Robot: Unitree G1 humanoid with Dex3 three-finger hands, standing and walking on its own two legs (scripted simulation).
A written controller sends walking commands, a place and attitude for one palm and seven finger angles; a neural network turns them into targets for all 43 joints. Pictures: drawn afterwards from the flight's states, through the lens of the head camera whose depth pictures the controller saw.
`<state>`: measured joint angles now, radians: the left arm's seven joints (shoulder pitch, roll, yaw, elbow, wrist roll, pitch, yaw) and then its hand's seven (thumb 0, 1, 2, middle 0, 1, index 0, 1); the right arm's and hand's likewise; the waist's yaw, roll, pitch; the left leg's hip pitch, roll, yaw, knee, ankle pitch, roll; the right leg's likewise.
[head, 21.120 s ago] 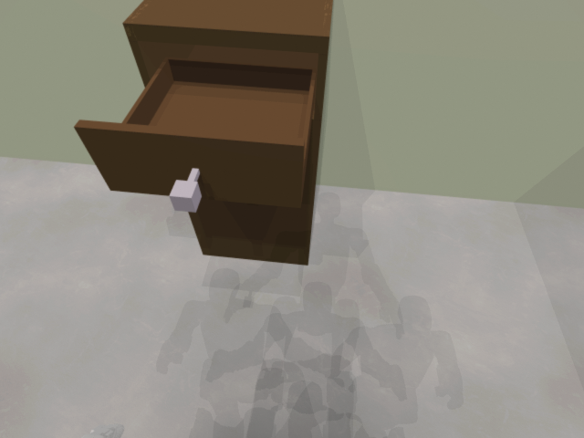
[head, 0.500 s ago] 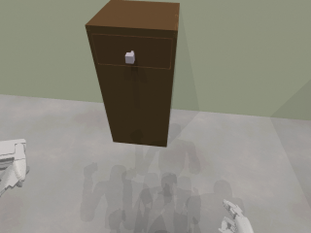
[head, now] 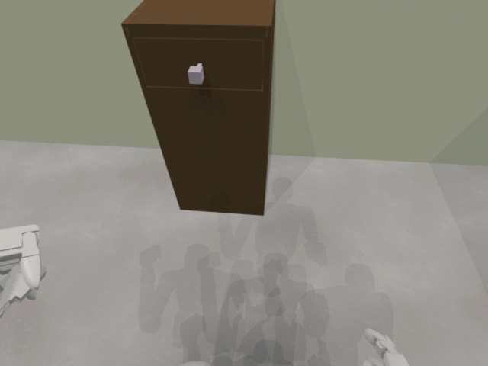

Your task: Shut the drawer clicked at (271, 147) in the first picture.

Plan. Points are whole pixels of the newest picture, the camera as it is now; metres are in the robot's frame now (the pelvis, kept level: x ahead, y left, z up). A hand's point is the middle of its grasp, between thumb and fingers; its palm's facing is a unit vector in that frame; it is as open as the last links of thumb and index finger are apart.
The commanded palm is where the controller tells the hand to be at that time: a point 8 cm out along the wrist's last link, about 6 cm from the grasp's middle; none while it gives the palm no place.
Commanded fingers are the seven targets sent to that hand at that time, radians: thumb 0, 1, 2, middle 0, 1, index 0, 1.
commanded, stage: stop stepping back and stand still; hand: left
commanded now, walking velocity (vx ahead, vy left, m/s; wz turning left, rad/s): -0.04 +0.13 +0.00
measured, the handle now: (197, 71) +0.90 +0.19 +0.03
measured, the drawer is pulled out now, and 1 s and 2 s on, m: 0.00 0.00 0.00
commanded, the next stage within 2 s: let the arm hang, fingers relaxed in 0.94 s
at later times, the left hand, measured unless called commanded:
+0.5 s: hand (28, 256) +0.21 +0.27 +0.16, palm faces +0.35 -0.82 -0.46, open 3.3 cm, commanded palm +0.16 +0.31 +0.18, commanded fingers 0.00 0.90 0.90 -1.40 -1.60 -1.40 -1.60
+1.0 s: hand (13, 255) +0.21 +0.29 +0.16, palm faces +0.34 -0.82 -0.46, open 3.3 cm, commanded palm +0.15 +0.33 +0.18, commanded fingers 0.00 0.90 0.90 -1.40 -1.60 -1.40 -1.60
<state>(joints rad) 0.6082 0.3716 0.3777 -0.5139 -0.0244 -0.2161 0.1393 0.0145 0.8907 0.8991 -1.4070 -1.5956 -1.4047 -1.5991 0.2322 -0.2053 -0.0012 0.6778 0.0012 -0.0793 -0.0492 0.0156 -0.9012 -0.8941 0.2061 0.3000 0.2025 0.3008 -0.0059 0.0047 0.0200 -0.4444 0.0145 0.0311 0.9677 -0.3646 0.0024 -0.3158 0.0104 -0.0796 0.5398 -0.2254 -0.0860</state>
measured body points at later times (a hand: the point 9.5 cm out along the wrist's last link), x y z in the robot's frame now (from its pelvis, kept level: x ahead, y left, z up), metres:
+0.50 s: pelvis +0.03 +0.03 +0.01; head +0.04 +0.04 +0.46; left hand +0.19 +0.31 +0.18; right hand +0.21 -0.19 -0.07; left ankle +0.03 +0.14 -0.73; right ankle +0.04 -0.06 -0.73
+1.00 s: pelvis +0.02 +0.05 +0.01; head +0.04 +0.06 +0.46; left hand +0.19 +0.33 +0.18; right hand +0.20 -0.18 -0.07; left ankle +0.03 +0.14 -0.73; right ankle +0.04 -0.06 -0.73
